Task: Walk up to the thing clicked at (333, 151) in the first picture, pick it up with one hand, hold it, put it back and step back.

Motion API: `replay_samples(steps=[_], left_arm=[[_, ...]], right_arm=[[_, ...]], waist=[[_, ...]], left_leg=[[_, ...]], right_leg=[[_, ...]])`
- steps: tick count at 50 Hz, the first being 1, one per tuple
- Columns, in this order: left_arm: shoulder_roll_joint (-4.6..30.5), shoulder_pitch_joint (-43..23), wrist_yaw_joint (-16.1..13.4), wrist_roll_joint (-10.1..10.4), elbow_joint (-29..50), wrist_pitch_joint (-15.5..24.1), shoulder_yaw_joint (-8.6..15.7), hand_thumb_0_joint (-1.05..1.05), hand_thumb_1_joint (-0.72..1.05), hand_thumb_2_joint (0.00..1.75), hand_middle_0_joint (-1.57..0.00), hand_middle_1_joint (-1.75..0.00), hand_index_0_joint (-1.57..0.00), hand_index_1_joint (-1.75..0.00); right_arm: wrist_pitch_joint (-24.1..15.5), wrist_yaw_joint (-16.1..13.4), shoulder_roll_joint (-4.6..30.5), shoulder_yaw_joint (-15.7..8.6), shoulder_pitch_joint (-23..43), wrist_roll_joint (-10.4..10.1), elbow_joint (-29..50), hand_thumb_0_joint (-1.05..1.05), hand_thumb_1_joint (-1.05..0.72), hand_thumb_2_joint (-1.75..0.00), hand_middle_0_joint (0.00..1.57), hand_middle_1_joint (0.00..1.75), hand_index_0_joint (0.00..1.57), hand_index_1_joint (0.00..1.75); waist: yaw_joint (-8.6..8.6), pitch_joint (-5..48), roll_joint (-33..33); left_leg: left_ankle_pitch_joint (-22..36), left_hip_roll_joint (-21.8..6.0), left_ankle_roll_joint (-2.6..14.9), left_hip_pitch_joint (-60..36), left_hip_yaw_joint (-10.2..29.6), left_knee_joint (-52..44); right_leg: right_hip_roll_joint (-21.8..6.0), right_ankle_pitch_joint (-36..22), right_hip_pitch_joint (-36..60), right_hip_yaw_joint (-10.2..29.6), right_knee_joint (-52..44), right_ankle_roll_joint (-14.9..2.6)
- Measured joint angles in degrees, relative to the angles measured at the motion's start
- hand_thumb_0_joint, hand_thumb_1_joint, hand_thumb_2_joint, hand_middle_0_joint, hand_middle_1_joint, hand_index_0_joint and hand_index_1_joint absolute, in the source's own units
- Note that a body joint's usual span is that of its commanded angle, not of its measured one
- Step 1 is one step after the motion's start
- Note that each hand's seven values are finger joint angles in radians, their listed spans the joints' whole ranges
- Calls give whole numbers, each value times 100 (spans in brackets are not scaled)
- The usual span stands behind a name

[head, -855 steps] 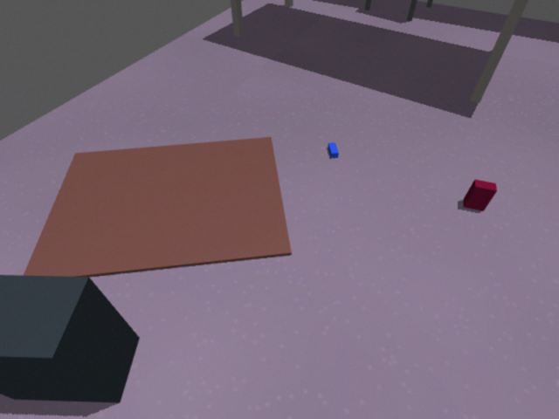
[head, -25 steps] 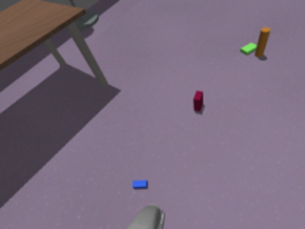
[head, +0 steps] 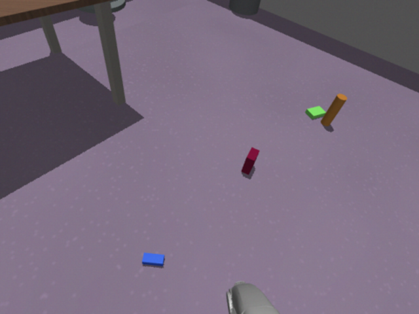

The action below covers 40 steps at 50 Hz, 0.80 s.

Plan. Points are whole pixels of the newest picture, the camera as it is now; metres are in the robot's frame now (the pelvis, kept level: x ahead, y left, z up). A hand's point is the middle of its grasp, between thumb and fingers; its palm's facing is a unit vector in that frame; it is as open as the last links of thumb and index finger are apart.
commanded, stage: walk up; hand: left
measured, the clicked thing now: (153, 259) +0.45 +0.17 -0.77
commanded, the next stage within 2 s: stand in 1.74 s
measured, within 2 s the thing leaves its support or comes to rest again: neither
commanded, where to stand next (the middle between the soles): +0.04 -0.04 m, yaw -5 degrees
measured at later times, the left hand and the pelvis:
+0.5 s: hand out of the picture +0.05 +0.22 -0.13, palm faces -0.08 -0.91 -0.41, open 7.4 cm; pelvis -0.05 -0.04 +0.00, yaw -5 degrees
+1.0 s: hand out of the picture +0.02 +0.24 -0.15, palm faces -0.14 -0.93 -0.33, open 7.4 cm; pelvis -0.04 -0.02 +0.01, yaw -6 degrees
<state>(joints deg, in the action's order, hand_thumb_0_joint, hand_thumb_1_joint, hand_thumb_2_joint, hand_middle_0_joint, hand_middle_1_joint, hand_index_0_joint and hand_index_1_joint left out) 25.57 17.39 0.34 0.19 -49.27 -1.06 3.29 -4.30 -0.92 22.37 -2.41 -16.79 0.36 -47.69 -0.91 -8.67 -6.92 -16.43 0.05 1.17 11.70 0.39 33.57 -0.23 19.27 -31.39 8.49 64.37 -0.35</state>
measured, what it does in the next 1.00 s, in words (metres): steps on the spot: right foot, then left foot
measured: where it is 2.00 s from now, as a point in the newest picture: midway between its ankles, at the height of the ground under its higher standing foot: outside the picture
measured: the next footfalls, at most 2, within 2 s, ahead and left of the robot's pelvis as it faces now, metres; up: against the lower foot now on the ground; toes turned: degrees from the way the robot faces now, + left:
right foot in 0.24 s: +0.03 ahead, -0.15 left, +0.00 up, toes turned -3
left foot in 0.66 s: +0.04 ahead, +0.09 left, +0.00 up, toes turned -3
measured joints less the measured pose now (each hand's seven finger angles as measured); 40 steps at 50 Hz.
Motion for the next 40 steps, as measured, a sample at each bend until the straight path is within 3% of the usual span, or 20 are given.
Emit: replay_samples(steps=[3,7,12,13,14,17,19,23,27,30,32,35,37,40], left_arm=[[-66,-185,-59,79,-48,-97,-14,1,91,89,-20,-30,-20,-30],[-201,-408,-82,105,-50,-155,-106,1,91,89,-20,-30,-20,-30],[-257,-536,24,-66,-50,-167,-98,1,91,89,-21,-30,-20,-30],[-325,-600,30,-119,-93,-150,-59,1,91,89,-21,-30,-20,-30],[-389,-648,49,-182,-102,-137,-40,1,91,89,-20,-30,-20,-30],[-343,-643,145,-271,53,-125,-1,1,91,89,-21,-30,-20,-30],[-329,-638,167,-261,151,-135,32,1,91,89,-21,-30,-20,-30],[-385,-538,132,-204,217,20,30,1,91,89,-20,-30,-20,-30],[-396,-299,181,-190,229,156,1,1,91,89,-21,-30,-20,-30],[-355,-155,221,-185,173,187,-14,0,91,89,-21,-30,-21,-30],[-316,-115,234,-173,93,138,-22,1,91,89,-21,-30,-21,-30],[-268,-129,218,-149,-81,-2,-22,1,91,89,-21,-30,-20,-30],[-278,-114,199,-130,-226,-93,-24,1,91,89,-20,-30,-20,-30],[-238,-108,206,-104,-386,-109,-20,1,91,89,-20,-30,-20,-30]], right_arm=[[136,-76,1,-3,133,28,-27,1,-90,-90,20,30,21,30],[343,-88,41,-19,442,39,77,1,-90,-90,20,30,21,30],[422,-76,122,15,760,-24,198,1,-90,-90,20,30,21,30],[429,-82,176,9,849,-41,177,1,-90,-90,20,30,21,30],[439,-98,211,-3,911,-62,147,1,-90,-90,20,30,21,30],[453,-201,64,50,847,-70,-9,1,-90,-90,20,30,20,30],[448,-189,3,103,747,-78,-160,1,-90,-90,20,30,20,30],[411,-58,38,139,434,-6,-375,1,-90,-90,20,30,21,30],[374,111,146,97,83,109,-521,1,-90,-90,20,30,21,30],[319,190,216,30,-71,147,-596,1,-90,-90,20,30,21,30],[248,207,243,-17,-138,144,-625,1,-90,-90,20,30,20,30],[133,155,199,-77,-180,166,-677,1,-90,-90,20,30,20,30],[86,118,125,-48,-224,201,-661,1,-90,-90,20,30,20,30],[53,93,-24,26,-202,197,-642,1,-90,-90,20,30,20,30]], waist=[[-6,-192,-8],[19,-372,160],[-34,-327,442],[-39,-385,674],[9,-455,922],[-24,-376,915],[-95,-275,828],[-111,27,854],[-74,339,830],[-54,468,747],[-51,515,679],[-28,535,477],[10,625,372],[119,589,298]], left_leg=[[51,-104,-20,28,-40,-18],[92,-208,-73,279,-131,77],[-152,-320,-185,804,-377,716],[-237,-475,-200,882,-339,921],[-270,-600,-107,945,-202,1103],[-1470,-261,-14,1190,-8,1895],[-1638,-35,1,1264,-1,2303],[-1234,83,-49,1151,31,2251],[-1231,55,-68,841,-9,1603],[-1130,14,-18,645,-43,996],[-741,-1,16,459,-75,507],[133,109,11,255,-152,64],[95,133,59,272,-215,78],[148,63,135,163,-196,-125]], right_leg=[[175,77,-46,142,-74,40],[184,150,215,-106,-716,102],[43,22,1156,-581,-2259,20],[178,-70,1255,-649,-2405,-11],[321,-121,1314,-752,-2443,-46],[262,-156,1261,-710,-2386,-167],[189,-286,1291,-626,-2566,-212],[195,-520,1402,-649,-2987,-272],[175,-534,1542,-727,-3150,-343],[109,-534,1625,-773,-3183,-277],[67,-492,1628,-786,-3115,-200],[-41,-165,1509,-706,-2725,-121],[66,429,1311,-479,-2265,-131],[211,561,1027,-356,-1460,-87]])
